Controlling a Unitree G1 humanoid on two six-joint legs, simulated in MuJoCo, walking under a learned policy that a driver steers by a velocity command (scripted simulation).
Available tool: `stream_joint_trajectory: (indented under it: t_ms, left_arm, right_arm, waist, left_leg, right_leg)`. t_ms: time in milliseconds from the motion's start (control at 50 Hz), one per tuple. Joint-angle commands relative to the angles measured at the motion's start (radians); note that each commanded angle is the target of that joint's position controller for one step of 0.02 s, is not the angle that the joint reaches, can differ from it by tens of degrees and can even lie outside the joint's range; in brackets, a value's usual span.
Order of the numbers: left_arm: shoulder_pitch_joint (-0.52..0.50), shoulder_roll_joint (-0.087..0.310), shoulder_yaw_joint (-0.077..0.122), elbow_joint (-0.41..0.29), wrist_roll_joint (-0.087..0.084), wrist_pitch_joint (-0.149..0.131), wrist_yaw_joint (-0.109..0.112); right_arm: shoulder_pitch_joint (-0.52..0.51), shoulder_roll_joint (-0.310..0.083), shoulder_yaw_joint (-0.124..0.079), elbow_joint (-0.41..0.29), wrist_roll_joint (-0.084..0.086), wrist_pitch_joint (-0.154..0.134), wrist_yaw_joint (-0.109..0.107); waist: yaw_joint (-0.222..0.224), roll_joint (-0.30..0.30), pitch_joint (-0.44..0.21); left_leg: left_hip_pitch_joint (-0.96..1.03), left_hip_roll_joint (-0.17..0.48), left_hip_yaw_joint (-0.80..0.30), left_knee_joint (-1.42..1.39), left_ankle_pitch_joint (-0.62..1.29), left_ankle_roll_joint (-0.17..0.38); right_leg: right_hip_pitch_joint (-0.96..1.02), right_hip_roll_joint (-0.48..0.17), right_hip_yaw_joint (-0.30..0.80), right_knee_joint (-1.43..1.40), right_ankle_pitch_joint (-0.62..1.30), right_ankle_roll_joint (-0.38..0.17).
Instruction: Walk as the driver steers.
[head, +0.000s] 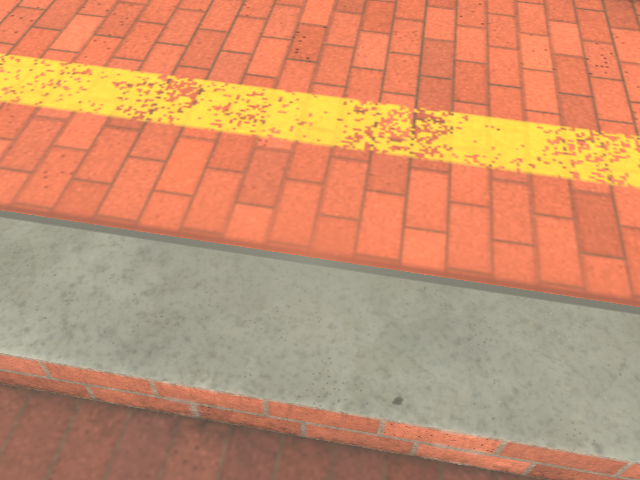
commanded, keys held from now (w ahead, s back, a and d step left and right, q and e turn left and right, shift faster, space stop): w+q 1.00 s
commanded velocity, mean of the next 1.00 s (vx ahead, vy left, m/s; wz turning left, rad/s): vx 0.50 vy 0.00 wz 0.55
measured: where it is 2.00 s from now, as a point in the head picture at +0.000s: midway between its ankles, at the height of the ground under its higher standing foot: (67, 219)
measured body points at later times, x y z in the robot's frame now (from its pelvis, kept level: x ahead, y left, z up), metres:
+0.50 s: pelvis +0.26 +0.00 +0.00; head +0.29 +0.00 +0.45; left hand +0.37 +0.29 -0.10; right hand +0.36 -0.27 -0.13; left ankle +0.11 +0.08 -0.68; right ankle +0.36 -0.08 -0.73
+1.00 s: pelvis +0.49 +0.15 -0.01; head +0.55 +0.18 +0.44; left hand +0.25 +0.27 -0.13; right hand +0.85 +0.18 -0.03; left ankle +0.58 +0.33 -0.53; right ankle +0.36 -0.08 -0.72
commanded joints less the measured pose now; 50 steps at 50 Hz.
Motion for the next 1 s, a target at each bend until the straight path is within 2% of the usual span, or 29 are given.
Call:
stream_joint_trajectory:
  t_ms: [20,40,60,80,120,160,240,300,320,360,400,420,440,460,480,500,520,540,580,620,680,720,760,820,860,920,960,980,1000]
  left_arm:
    - [0.008,0.073,0.003,-0.121,-0.005,-0.021,0.001]
    - [-0.059,0.131,0.016,-0.111,0.017,-0.017,0.002]
    - [-0.093,0.122,0.013,-0.124,0.004,-0.026,-0.007]
    - [-0.119,0.113,0.010,-0.127,0.000,-0.029,-0.009]
    - [-0.110,0.099,0.004,-0.125,0.022,-0.004,-0.009]
    - [-0.122,0.082,0.000,-0.136,0.028,0.016,-0.011]
    - [-0.279,0.069,-0.010,-0.195,0.022,0.023,-0.016]
    - [-0.379,0.059,-0.022,-0.233,0.013,0.016,-0.019]
    - [-0.361,0.045,-0.028,-0.229,0.004,0.016,-0.011]
    - [-0.370,0.070,-0.025,-0.243,0.000,0.013,-0.003]
    - [-0.263,0.102,-0.013,-0.222,0.005,0.003,0.007]
    - [-0.131,0.125,-0.001,-0.184,0.013,-0.004,0.016]
    - [0.000,0.170,0.016,-0.154,0.028,-0.018,0.027]
    - [0.100,0.250,0.031,-0.153,0.046,-0.022,0.044]
    - [0.020,0.312,0.050,-0.159,0.030,-0.002,0.042]
    - [-0.078,0.214,0.039,-0.190,0.023,0.007,0.034]
    - [-0.146,0.114,0.015,-0.209,0.012,0.010,0.029]
    - [-0.180,0.088,0.005,-0.210,0.009,0.008,0.027]
    - [-0.130,0.082,0.006,-0.179,0.012,-0.010,0.029]
    - [-0.082,0.087,0.013,-0.153,0.004,-0.024,0.016]
    - [-0.048,0.091,0.021,-0.131,0.006,-0.032,0.008]
    - [-0.020,0.083,0.019,-0.114,0.008,-0.033,0.011]
    - [0.060,0.094,0.024,-0.084,0.015,-0.033,0.016]
    - [0.140,0.099,0.030,-0.053,0.028,-0.037,0.017]
    - [0.170,0.076,0.021,-0.020,0.034,-0.041,0.015]
    - [0.224,0.052,0.008,0.027,0.031,-0.047,0.022]
    - [0.209,0.051,0.008,0.037,0.025,-0.026,0.029]
    - [0.208,0.048,0.006,0.052,0.012,-0.014,0.035]
    - [0.100,0.062,0.005,-0.001,-0.004,-0.001,0.029]
  right_arm:
    - [0.387,-0.311,-0.098,0.054,0.003,-0.010,-0.024]
    - [0.337,-0.257,-0.086,0.056,0.036,-0.004,-0.020]
    - [0.273,-0.218,-0.079,0.042,0.036,0.001,-0.020]
    - [0.227,-0.177,-0.070,0.032,0.033,0.003,-0.020]
    - [0.191,-0.141,-0.058,0.033,0.042,-0.002,-0.024]
    - [0.209,-0.159,-0.064,0.042,0.048,-0.016,-0.026]
    - [0.250,-0.180,-0.074,0.060,0.046,-0.013,-0.033]
    - [0.281,-0.188,-0.081,0.066,0.042,-0.007,-0.035]
    - [0.286,-0.173,-0.080,0.066,0.029,-0.006,-0.036]
    - [0.280,-0.174,-0.082,0.062,0.027,-0.005,-0.040]
    - [0.208,-0.191,-0.086,0.032,0.025,-0.004,-0.045]
    - [0.162,-0.203,-0.089,0.018,0.034,-0.007,-0.044]
    - [0.149,-0.175,-0.083,0.010,0.044,-0.016,-0.038]
    - [0.173,-0.051,-0.050,-0.022,0.042,-0.025,-0.038]
    - [0.307,-0.040,-0.047,-0.052,0.048,-0.013,-0.039]
    - [0.321,-0.098,-0.052,-0.003,0.014,0.016,-0.048]
    - [0.244,-0.121,-0.059,-0.010,0.001,0.023,-0.035]
    - [0.210,-0.104,-0.058,-0.024,0.002,0.029,-0.024]
    - [0.181,-0.076,-0.053,-0.049,-0.008,0.049,-0.002]
    - [0.153,-0.053,-0.049,-0.083,-0.002,0.057,0.005]
    - [0.060,-0.049,-0.049,-0.141,0.001,0.065,0.006]
    - [-0.028,-0.039,-0.044,-0.195,-0.005,0.075,-0.003]
    - [-0.087,-0.004,-0.036,-0.232,-0.005,0.088,-0.017]
    - [-0.198,0.018,-0.032,-0.312,0.002,0.093,-0.057]
    - [-0.311,0.049,-0.013,-0.369,0.004,0.081,-0.064]
    - [-0.405,0.082,0.007,-0.436,-0.003,0.075,-0.057]
    - [-0.441,0.116,0.034,-0.470,0.003,0.067,-0.038]
    - [-0.435,0.139,0.047,-0.492,0.007,0.067,-0.029]
    - [-0.322,0.120,0.055,-0.441,0.019,0.071,-0.009]
  waist:
    - [-0.138,0.316,-0.246]
    - [-0.127,0.151,-0.179]
    - [-0.103,0.094,-0.082]
    - [-0.082,0.043,-0.032]
    - [-0.038,0.061,-0.017]
    - [-0.028,0.065,-0.031]
    - [-0.059,0.071,0.016]
    - [-0.098,0.081,0.011]
    - [-0.100,0.116,-0.026]
    - [-0.094,0.098,-0.017]
    - [-0.025,0.093,-0.053]
    - [0.046,0.073,-0.099]
    - [0.110,-0.001,-0.159]
    - [0.109,-0.175,-0.228]
    - [-0.022,-0.302,-0.267]
    - [-0.047,-0.101,-0.155]
    - [-0.035,-0.008,-0.042]
    - [-0.051,-0.035,0.026]
    - [-0.051,-0.102,0.044]
    - [-0.059,-0.075,0.011]
    - [-0.055,-0.071,0.029]
    - [-0.042,-0.086,0.045]
    - [-0.011,-0.116,0.026]
    - [0.014,-0.076,0.064]
    - [0.018,-0.028,0.121]
    - [0.029,-0.083,0.114]
    - [0.024,-0.082,0.086]
    - [-0.002,-0.091,0.070]
    - [-0.058,-0.035,0.002]
  left_leg:
    - [0.711,0.369,-0.736,-0.241,-0.008,0.261]
    - [0.668,0.328,-0.670,-0.247,-0.022,0.236]
    - [0.550,0.298,-0.558,-0.255,0.035,0.215]
    - [0.462,0.254,-0.482,-0.282,0.111,0.184]
    - [0.358,0.193,-0.382,-0.313,0.248,0.157]
    - [0.324,0.166,-0.341,-0.320,0.338,0.168]
    - [0.284,0.126,-0.320,-0.348,0.279,0.156]
    - [0.298,0.102,-0.311,-0.312,0.339,0.124]
    - [0.308,0.112,-0.311,-0.279,0.363,0.121]
    - [0.295,0.120,-0.344,-0.240,0.376,0.104]
    - [0.259,0.130,-0.395,-0.136,0.500,0.074]
    - [0.234,0.089,-0.376,-0.006,0.576,0.057]
    - [0.150,0.005,-0.327,0.218,0.491,0.022]
    - [-0.002,-0.085,-0.234,0.519,-0.093,-0.004]
    - [-0.194,-0.147,-0.180,0.664,-0.424,-0.013]
    - [-0.247,-0.038,-0.182,0.783,-0.376,-0.012]
    - [-0.266,-0.006,-0.161,0.793,-0.301,-0.018]
    - [-0.254,0.022,-0.150,0.767,-0.249,-0.032]
    - [-0.254,0.027,-0.113,0.860,-0.183,-0.059]
    - [-0.320,0.030,-0.123,0.933,-0.149,-0.067]
    - [-0.445,0.029,-0.134,0.942,-0.116,-0.085]
    - [-0.525,0.027,-0.109,0.928,-0.146,-0.088]
    - [-0.687,0.026,-0.089,1.066,-0.230,-0.076]
    - [-0.977,0.025,-0.146,1.318,-0.399,-0.022]
    - [-1.073,0.025,-0.120,1.289,-0.465,0.016]
    - [-1.128,0.043,-0.026,1.243,-0.508,0.039]
    - [-1.015,0.071,0.068,1.071,-0.478,0.031]
    - [-0.927,0.091,0.068,0.990,-0.433,0.051]
    - [-0.533,0.033,0.178,0.693,-0.292,0.061]
  right_leg:
    - [-0.632,0.065,0.005,0.746,-0.049,-0.014]
    - [-0.711,-0.008,0.157,0.793,-0.035,-0.030]
    - [-0.715,-0.047,0.160,0.770,0.051,-0.035]
    - [-0.684,-0.074,0.159,0.707,0.103,-0.032]
    - [-0.594,-0.092,0.155,0.631,0.130,-0.001]
    - [-0.568,-0.079,0.134,0.593,0.142,0.031]
    - [-0.614,-0.072,0.110,0.411,0.256,0.075]
    - [-0.573,-0.047,0.101,0.255,0.359,0.078]
    - [-0.528,-0.027,0.092,0.278,0.349,0.075]
    - [-0.474,-0.019,0.111,0.226,0.335,0.061]
    - [-0.300,0.012,0.125,0.165,0.286,0.027]
    - [-0.160,0.036,0.106,0.088,0.283,0.008]
    - [0.026,-0.033,0.162,0.002,0.295,-0.021]
    - [0.171,-0.329,0.450,-0.074,0.279,-0.063]
    - [0.182,-0.481,0.864,-0.201,0.231,-0.174]
    - [0.062,-0.472,0.832,-0.192,-0.078,-0.204]
    - [-0.058,-0.395,0.679,-0.222,-0.178,-0.186]
    - [-0.150,-0.337,0.532,-0.253,-0.080,-0.154]
    - [-0.194,-0.277,0.357,-0.253,0.167,-0.139]
    - [-0.172,-0.280,0.269,-0.235,0.314,-0.149]
    - [-0.145,-0.287,0.181,-0.254,0.353,-0.153]
    - [-0.103,-0.286,0.120,-0.261,0.454,-0.149]
    - [0.042,-0.326,0.123,-0.244,0.483,-0.163]
    - [0.193,-0.411,0.133,-0.286,0.393,-0.168]
    - [0.222,-0.382,0.066,-0.320,0.351,-0.119]
    - [0.298,-0.357,-0.003,-0.352,0.513,-0.097]
    - [0.269,-0.304,-0.080,-0.405,0.617,-0.102]
    - [0.252,-0.294,-0.113,-0.421,0.769,-0.100]
    - [0.067,-0.229,-0.203,-0.407,1.072,-0.111]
